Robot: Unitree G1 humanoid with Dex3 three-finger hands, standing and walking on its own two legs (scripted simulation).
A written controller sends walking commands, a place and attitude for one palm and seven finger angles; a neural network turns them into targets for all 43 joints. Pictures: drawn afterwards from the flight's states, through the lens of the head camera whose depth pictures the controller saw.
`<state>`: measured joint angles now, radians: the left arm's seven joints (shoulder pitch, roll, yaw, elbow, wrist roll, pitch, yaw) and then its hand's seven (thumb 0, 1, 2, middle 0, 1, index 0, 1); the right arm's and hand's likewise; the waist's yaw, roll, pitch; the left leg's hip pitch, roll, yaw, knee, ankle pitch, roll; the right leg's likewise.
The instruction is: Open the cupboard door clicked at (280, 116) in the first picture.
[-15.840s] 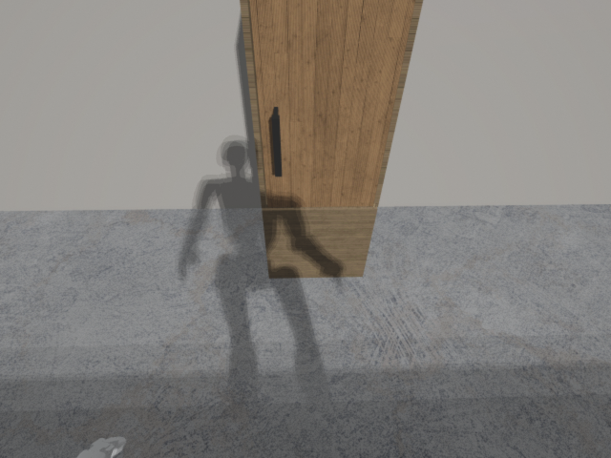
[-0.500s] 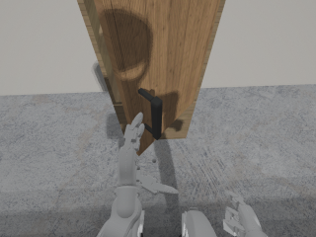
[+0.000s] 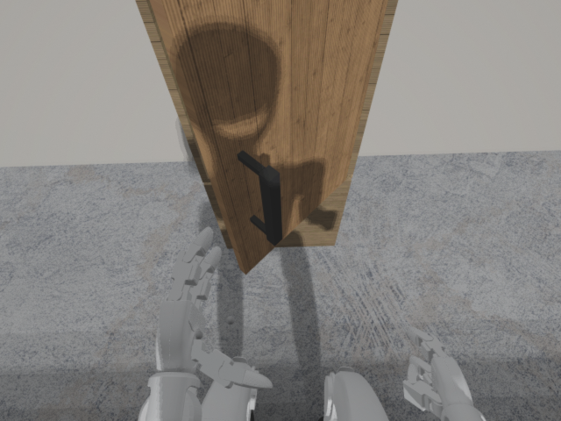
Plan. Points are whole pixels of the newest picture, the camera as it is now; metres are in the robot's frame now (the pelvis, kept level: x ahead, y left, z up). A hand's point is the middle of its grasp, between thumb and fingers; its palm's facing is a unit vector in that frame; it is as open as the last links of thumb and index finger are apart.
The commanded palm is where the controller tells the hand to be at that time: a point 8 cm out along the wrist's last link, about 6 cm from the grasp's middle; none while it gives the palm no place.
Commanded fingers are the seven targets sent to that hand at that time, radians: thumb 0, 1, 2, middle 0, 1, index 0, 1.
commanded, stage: draw the hand back to the body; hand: left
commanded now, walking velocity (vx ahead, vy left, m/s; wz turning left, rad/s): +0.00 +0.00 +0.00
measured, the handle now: (262, 203) +0.41 +0.06 +0.05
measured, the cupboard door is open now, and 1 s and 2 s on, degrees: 45 45 45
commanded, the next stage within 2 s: step back with the hand held close in 1.62 s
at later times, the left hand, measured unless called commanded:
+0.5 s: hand (158, 317) +0.22 +0.13 +0.13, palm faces +0.03 -1.00 -0.04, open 16.3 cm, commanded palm +0.19 +0.20 +0.14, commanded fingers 0.00 -0.36 0.36 -0.16 -0.30 -0.16 -0.30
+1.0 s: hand out of the picture +0.23 +0.24 +0.23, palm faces +0.26 -0.88 -0.39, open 12.0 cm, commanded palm +0.18 +0.29 +0.26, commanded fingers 0.00 0.51 0.74 -0.19 -0.30 -0.19 -0.30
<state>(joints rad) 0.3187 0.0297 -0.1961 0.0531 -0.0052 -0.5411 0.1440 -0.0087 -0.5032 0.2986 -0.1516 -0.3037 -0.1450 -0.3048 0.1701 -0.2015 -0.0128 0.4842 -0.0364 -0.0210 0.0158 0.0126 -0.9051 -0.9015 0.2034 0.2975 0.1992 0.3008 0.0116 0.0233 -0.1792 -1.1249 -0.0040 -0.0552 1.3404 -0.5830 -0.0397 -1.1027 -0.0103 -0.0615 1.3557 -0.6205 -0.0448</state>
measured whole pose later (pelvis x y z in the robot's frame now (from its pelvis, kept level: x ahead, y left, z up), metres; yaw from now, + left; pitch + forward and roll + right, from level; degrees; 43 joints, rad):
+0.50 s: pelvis +0.01 +0.01 +0.05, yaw +0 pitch +13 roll -1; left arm 0.53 0.15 -0.07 -0.26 -0.12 -0.32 0.01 -0.01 -0.50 0.30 -0.15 -0.30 -0.15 -0.31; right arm 0.27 -0.22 0.01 0.40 0.01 -0.03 -0.05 0.01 -0.90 -0.90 0.21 0.30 0.20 0.30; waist 0.00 0.04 -0.16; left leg -0.82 0.01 -0.06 1.10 -0.51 -0.03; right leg -0.78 0.00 -0.06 1.09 -0.53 -0.03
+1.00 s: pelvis +0.03 +0.03 +0.11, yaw -2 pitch +2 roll -1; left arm 0.58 0.33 0.15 -0.45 -0.04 -0.03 0.13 0.00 0.18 0.59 -0.18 -0.30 -0.18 -0.31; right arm 0.28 -0.21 0.06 0.49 0.03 -0.06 -0.12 0.01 -0.90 -0.90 0.21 0.30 0.20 0.30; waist 0.04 0.07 -0.09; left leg -0.36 0.00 -0.01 0.73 -0.39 0.01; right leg -0.33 -0.01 -0.02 0.69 -0.39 0.01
